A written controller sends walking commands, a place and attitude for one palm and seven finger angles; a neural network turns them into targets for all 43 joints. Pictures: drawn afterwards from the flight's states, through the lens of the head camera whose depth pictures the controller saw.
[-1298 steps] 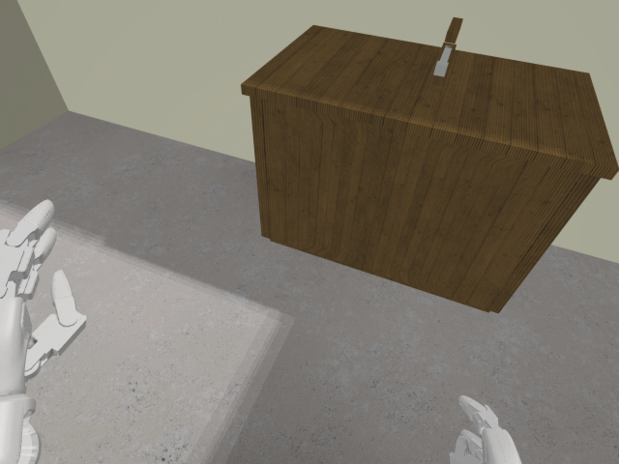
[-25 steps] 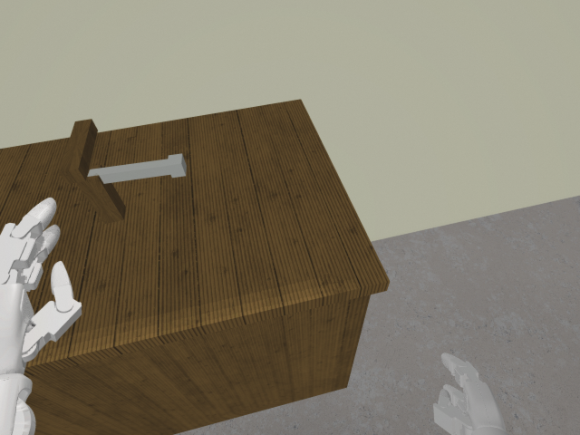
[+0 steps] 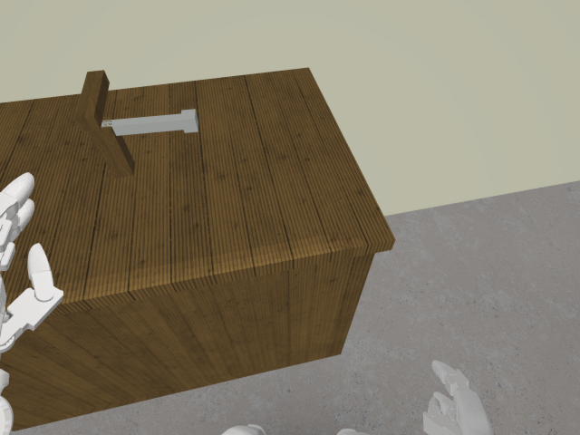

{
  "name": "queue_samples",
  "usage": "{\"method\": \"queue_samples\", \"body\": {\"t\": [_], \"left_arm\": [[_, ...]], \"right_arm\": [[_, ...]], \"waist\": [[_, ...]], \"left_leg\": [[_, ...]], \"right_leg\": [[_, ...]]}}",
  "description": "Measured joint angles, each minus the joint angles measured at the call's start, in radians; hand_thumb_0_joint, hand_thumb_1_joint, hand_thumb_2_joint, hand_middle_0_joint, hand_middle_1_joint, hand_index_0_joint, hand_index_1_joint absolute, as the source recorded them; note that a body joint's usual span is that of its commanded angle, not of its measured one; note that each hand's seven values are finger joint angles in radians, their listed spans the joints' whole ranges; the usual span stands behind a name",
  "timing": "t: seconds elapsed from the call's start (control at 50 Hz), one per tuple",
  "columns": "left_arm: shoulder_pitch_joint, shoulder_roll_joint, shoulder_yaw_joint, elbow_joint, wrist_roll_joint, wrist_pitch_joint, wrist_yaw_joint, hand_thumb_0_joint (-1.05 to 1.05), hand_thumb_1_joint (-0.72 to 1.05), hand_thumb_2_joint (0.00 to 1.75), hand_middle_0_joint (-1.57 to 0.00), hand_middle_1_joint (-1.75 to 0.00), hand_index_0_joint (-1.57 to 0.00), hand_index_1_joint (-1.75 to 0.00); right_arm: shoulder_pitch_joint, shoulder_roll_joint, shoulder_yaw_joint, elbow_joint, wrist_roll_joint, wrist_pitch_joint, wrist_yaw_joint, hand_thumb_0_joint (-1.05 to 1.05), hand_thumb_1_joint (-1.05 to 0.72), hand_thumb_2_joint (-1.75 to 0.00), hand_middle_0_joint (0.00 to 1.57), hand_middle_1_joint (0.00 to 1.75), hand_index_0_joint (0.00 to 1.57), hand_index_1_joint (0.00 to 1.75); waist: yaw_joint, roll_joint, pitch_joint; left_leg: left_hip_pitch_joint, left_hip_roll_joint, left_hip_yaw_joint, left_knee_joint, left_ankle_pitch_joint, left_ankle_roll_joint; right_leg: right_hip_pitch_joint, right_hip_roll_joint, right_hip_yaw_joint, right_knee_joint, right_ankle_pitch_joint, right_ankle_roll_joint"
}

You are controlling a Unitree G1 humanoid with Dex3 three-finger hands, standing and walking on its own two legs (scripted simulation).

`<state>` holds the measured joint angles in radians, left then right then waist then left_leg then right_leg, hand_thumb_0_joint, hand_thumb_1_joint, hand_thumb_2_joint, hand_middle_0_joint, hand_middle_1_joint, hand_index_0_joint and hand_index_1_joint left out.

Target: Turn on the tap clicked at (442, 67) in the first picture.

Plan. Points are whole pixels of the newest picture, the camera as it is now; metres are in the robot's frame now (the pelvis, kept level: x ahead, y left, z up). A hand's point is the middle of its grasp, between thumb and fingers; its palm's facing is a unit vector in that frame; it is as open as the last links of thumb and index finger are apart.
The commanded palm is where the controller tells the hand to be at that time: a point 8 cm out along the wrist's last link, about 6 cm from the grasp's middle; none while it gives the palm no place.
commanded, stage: step back with the hand held close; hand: left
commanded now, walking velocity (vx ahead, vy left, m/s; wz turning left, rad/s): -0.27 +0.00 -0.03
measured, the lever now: (189, 121) +0.58 +0.22 +0.10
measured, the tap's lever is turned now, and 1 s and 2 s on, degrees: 86 86 86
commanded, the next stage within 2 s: stop stepping back and stand still in 0.54 s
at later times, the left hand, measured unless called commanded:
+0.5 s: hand out of the picture +0.11 +0.26 +0.18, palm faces +0.50 -0.77 -0.39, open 7.4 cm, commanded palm +0.06 +0.29 +0.19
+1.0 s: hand out of the picture +0.01 +0.24 +0.17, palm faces +0.40 -0.85 -0.34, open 7.4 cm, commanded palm -0.04 +0.29 +0.19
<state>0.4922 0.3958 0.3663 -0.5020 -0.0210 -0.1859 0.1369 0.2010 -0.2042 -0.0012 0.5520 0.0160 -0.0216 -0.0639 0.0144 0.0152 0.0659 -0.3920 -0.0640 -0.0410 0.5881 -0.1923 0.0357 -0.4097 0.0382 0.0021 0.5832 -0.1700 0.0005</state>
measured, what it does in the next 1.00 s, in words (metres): walks backwards: left foot, then left foot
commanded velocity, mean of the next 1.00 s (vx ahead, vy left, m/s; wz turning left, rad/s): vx -0.15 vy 0.00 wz -0.07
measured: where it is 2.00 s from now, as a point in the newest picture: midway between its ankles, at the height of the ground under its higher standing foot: outside the picture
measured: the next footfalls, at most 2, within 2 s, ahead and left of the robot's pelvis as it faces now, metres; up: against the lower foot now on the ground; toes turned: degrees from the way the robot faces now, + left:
left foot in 0.24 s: +0.03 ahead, +0.17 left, +0.00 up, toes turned +4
left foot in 0.64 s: -0.04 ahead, +0.17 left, +0.00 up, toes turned +8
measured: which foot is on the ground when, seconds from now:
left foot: down 0.00-0.06, up 0.08-0.22, down 0.24-0.48, up 0.50-0.62, down 0.64-0.88, up 0.90-1.00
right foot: down 0.00-0.64, up 0.66-0.86, down 0.88-1.00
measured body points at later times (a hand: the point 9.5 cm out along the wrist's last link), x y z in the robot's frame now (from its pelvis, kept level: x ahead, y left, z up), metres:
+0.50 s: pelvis -0.08 +0.00 -0.01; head -0.05 +0.00 +0.44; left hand +0.08 +0.30 +0.20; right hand +0.12 -0.21 -0.10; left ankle -0.02 +0.16 -0.72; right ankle +0.03 -0.10 -0.72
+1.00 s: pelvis -0.20 +0.00 +0.01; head -0.20 +0.00 +0.46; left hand -0.02 +0.28 +0.19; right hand -0.04 -0.23 -0.08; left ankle -0.14 +0.13 -0.69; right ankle -0.17 -0.10 -0.72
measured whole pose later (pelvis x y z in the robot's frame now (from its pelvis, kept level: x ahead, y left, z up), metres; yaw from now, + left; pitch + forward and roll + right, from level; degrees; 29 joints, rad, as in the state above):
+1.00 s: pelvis -0.20 +0.00 +0.01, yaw +2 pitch -3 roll +1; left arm 0.46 0.32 0.29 -0.49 -0.05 -0.12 0.13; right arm 0.23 -0.21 0.00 0.65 0.02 -0.07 -0.04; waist 0.00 0.00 0.03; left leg -0.44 0.03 0.03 0.84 -0.36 0.00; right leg -0.24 0.01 0.00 0.55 -0.26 -0.03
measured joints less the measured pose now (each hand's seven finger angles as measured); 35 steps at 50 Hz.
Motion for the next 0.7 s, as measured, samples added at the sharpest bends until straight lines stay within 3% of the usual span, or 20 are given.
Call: {"method": "queue_samples", "body": {"t": [0.08,0.16,0.24,0.26,0.3,0.38,0.42,0.46,0.56,0.6,0.64,0.66,0.7], "left_arm": [[-0.005,-0.020,-0.011,-0.009,0.000,0.001,-0.004,0.02,0.89,0.90,-0.22,-0.30,-0.21,-0.30],[0.004,-0.025,-0.040,-0.055,-0.020,0.012,0.002,0.02,0.89,0.90,-0.22,-0.30,-0.21,-0.30],[0.033,-0.003,-0.028,-0.092,-0.027,0.001,0.006,0.02,0.89,0.90,-0.22,-0.30,-0.21,-0.30],[0.031,0.005,-0.021,-0.097,-0.028,-0.004,0.007,0.02,0.89,0.90,-0.22,-0.30,-0.21,-0.30],[0.029,0.022,0.005,-0.098,-0.029,-0.014,0.010,0.02,0.89,0.90,-0.22,-0.30,-0.21,-0.30],[0.033,0.038,0.059,-0.077,-0.022,-0.022,0.017,0.02,0.89,0.90,-0.22,-0.30,-0.21,-0.30],[0.016,0.024,0.069,-0.062,-0.021,-0.027,0.017,0.02,0.89,0.90,-0.22,-0.30,-0.21,-0.30],[-0.015,-0.012,0.056,-0.046,-0.020,-0.029,0.017,0.02,0.89,0.90,-0.21,-0.30,-0.21,-0.30],[-0.053,-0.068,-0.046,-0.062,-0.017,0.016,0.007,0.02,0.89,0.90,-0.21,-0.30,-0.21,-0.30],[-0.022,-0.054,-0.051,-0.088,-0.016,0.019,-0.001,0.02,0.89,0.90,-0.21,-0.30,-0.21,-0.30],[0.015,-0.031,-0.040,-0.118,-0.020,0.007,-0.006,0.02,0.89,0.90,-0.22,-0.30,-0.21,-0.30],[0.018,-0.017,-0.030,-0.124,-0.022,-0.003,-0.006,0.02,0.89,0.90,-0.22,-0.30,-0.21,-0.30],[0.011,0.011,-0.001,-0.112,-0.022,-0.013,0.003,0.02,0.89,0.90,-0.22,-0.30,-0.21,-0.30]], "right_arm": [[-0.009,0.000,-0.006,0.009,-0.002,0.008,0.013,0.01,-0.90,-0.90,0.20,0.30,0.20,0.30],[-0.019,0.003,-0.019,0.031,-0.003,0.023,0.029,0.01,-0.90,-0.90,0.20,0.30,0.20,0.30],[-0.019,-0.014,-0.022,0.013,-0.009,0.026,0.021,0.01,-0.90,-0.90,0.20,0.30,0.20,0.30],[-0.023,-0.021,-0.029,0.012,-0.011,0.021,0.016,0.01,-0.90,-0.90,0.20,0.30,0.20,0.30],[-0.038,-0.021,-0.040,0.021,-0.009,0.011,0.007,0.01,-0.90,-0.90,0.20,0.30,0.20,0.30],[-0.016,-0.001,-0.042,0.016,-0.005,-0.025,-0.002,0.01,-0.90,-0.90,0.20,0.30,0.20,0.30],[-0.006,0.013,-0.033,0.024,-0.007,-0.041,-0.001,0.01,-0.90,-0.90,0.20,0.30,0.20,0.30],[-0.019,0.018,-0.024,0.039,-0.011,-0.047,0.003,0.01,-0.90,-0.90,0.20,0.30,0.20,0.30],[-0.048,0.030,-0.014,0.065,-0.017,-0.020,0.024,0.01,-0.90,-0.90,0.20,0.30,0.20,0.30],[-0.053,0.035,-0.001,0.050,-0.019,-0.005,0.027,0.01,-0.90,-0.90,0.20,0.30,0.20,0.30],[-0.045,0.030,0.007,0.019,-0.023,-0.003,0.026,0.01,-0.90,-0.90,0.20,0.30,0.20,0.30],[-0.044,0.027,0.004,0.007,-0.026,-0.008,0.021,0.01,-0.90,-0.90,0.20,0.30,0.20,0.30],[-0.046,0.038,-0.007,0.011,-0.023,-0.027,0.012,0.01,-0.90,-0.90,0.20,0.30,0.20,0.30]], "waist": [[-0.003,0.007,-0.005],[-0.020,-0.036,-0.001],[-0.037,-0.055,-0.011],[-0.043,-0.046,-0.006],[-0.025,-0.051,0.015],[-0.006,-0.042,0.005],[0.014,-0.039,-0.012],[0.029,-0.022,-0.004],[0.008,-0.053,0.002],[-0.006,-0.080,0.000],[-0.022,-0.085,-0.012],[-0.028,-0.077,-0.005],[-0.018,-0.070,0.019]], "left_leg": [[-0.043,0.020,0.018,0.077,-0.122,-0.001],[-0.059,0.029,0.025,0.222,-0.213,-0.024],[0.037,0.084,0.014,0.050,-0.177,-0.016],[0.033,0.096,0.013,0.017,-0.104,-0.028],[0.018,0.094,0.025,0.032,-0.053,-0.065],[-0.010,0.095,0.027,0.065,-0.059,-0.077],[-0.029,0.099,0.027,0.080,-0.059,-0.080],[-0.040,0.112,0.026,0.091,-0.054,-0.081],[-0.096,0.070,0.047,0.299,-0.252,-0.058],[-0.053,0.068,0.067,0.246,-0.265,-0.051],[0.018,0.082,0.073,0.074,-0.245,-0.035],[0.010,0.093,0.072,0.039,-0.125,-0.032],[-0.005,0.112,0.077,0.054,-0.019,-0.045]], "right_leg": [[-0.013,0.000,-0.016,0.010,0.002,-0.044],[-0.012,-0.037,-0.028,-0.013,0.025,-0.045],[-0.051,-0.062,-0.036,-0.009,0.045,-0.026],[-0.063,-0.065,-0.046,-0.004,0.049,-0.020],[-0.072,-0.068,-0.034,-0.002,0.053,-0.006],[-0.072,-0.046,0.007,0.096,-0.026,0.025],[-0.053,-0.031,0.025,0.102,-0.079,0.006],[-0.057,-0.017,0.024,0.089,-0.033,-0.013],[-0.052,-0.061,0.023,0.017,0.039,-0.005],[-0.058,-0.076,0.035,-0.013,0.075,0.004],[-0.087,-0.076,0.038,-0.013,0.091,0.014],[-0.110,-0.066,0.039,0.024,0.032,0.020],[-0.168,-0.023,0.059,0.266,-0.135,0.028]]}}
